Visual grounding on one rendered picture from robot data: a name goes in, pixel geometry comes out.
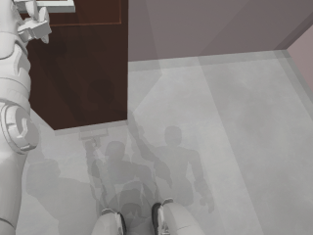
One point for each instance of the drawer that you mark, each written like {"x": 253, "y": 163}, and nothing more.
{"x": 86, "y": 11}

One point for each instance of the left robot hand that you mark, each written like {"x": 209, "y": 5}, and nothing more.
{"x": 37, "y": 26}

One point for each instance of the robot left forearm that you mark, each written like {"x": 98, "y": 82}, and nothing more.
{"x": 15, "y": 82}

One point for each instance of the left robot upper arm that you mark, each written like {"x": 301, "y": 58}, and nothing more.
{"x": 18, "y": 135}

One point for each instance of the right robot thigh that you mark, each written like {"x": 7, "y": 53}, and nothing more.
{"x": 177, "y": 220}

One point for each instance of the robot right shin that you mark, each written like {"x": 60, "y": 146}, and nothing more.
{"x": 160, "y": 231}

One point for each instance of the cabinet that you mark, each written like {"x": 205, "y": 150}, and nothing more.
{"x": 80, "y": 77}

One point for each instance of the handle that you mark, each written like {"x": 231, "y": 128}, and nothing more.
{"x": 55, "y": 6}

